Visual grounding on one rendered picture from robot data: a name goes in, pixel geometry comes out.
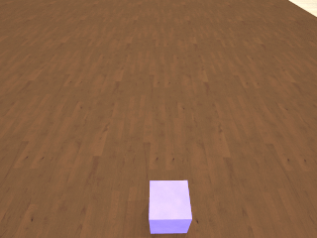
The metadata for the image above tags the carton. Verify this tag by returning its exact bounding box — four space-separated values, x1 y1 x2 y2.
149 180 192 234

